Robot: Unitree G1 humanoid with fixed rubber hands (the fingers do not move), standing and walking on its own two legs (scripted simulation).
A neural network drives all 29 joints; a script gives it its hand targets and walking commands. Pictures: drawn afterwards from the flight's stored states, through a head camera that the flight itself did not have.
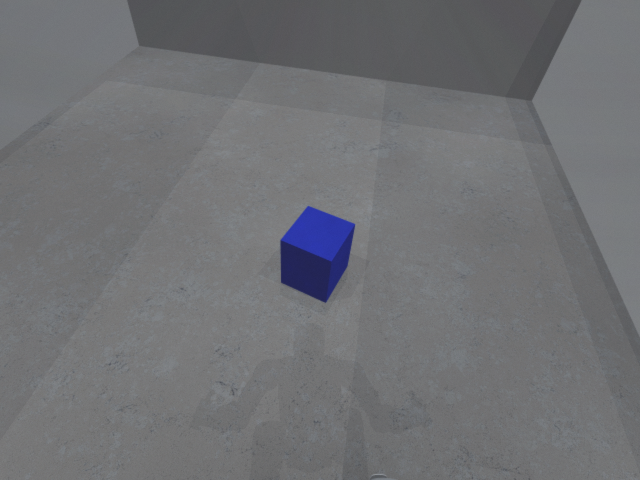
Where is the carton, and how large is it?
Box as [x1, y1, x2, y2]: [280, 206, 354, 302]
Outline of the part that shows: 308,206 280,240 281,282 325,302 347,265 354,224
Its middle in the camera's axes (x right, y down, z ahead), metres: -0.02 +0.06 +1.48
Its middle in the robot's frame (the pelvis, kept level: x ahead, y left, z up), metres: +1.03 -0.06 -0.65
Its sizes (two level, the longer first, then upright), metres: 0.210 0.200 0.250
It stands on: the floor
